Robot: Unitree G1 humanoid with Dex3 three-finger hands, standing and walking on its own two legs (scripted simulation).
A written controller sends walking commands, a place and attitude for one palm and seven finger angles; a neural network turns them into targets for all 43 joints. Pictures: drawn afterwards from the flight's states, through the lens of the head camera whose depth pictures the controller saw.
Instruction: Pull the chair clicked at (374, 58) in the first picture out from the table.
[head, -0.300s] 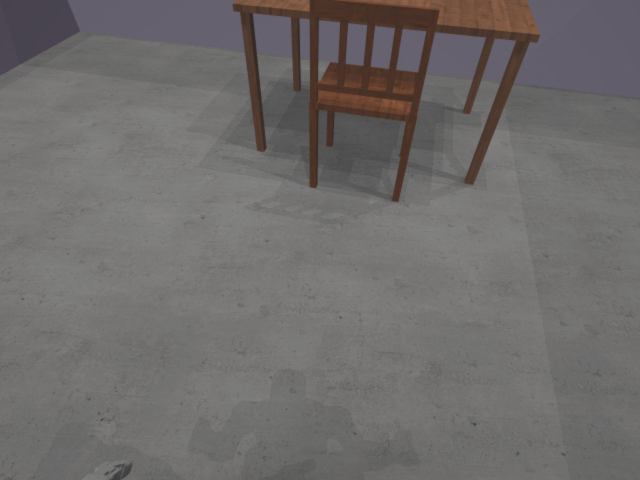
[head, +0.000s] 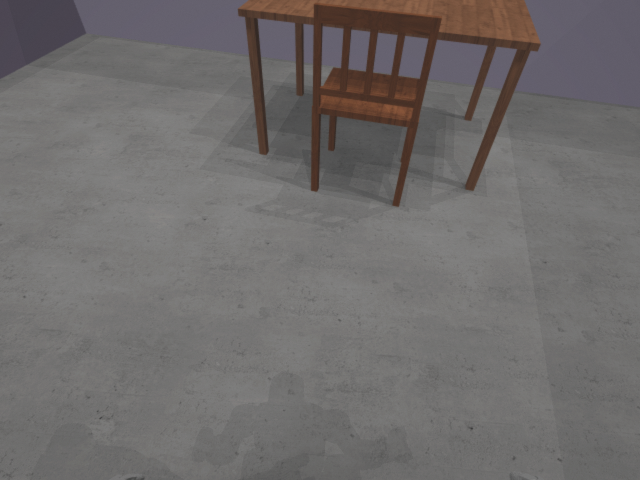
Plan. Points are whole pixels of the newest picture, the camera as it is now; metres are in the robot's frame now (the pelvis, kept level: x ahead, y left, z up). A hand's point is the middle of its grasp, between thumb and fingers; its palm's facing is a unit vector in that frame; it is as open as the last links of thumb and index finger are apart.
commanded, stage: stand and wait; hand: left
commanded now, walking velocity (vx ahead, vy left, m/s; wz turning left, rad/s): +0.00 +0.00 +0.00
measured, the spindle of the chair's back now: (370, 62) +1.51 -0.09 -0.12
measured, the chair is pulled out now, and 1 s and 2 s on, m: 0.00 0.00 0.00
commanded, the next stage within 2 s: look at it before walking up in 0.52 s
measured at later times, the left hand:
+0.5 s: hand out of the picture +0.06 +0.24 -0.15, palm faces -0.03 -0.94 -0.33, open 7.4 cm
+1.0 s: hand out of the picture +0.05 +0.23 -0.15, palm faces -0.04 -0.95 -0.32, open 7.4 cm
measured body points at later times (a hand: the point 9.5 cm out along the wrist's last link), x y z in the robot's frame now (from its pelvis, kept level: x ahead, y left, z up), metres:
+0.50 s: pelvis -0.01 -0.01 +0.00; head -0.02 -0.01 +0.45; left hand +0.06 +0.29 -0.13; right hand +0.06 -0.30 -0.13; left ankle -0.01 +0.11 -0.74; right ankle -0.01 -0.13 -0.74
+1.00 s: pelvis -0.01 -0.01 +0.01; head -0.01 -0.01 +0.46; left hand +0.05 +0.28 -0.13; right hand +0.06 -0.30 -0.13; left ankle -0.01 +0.11 -0.74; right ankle -0.01 -0.13 -0.74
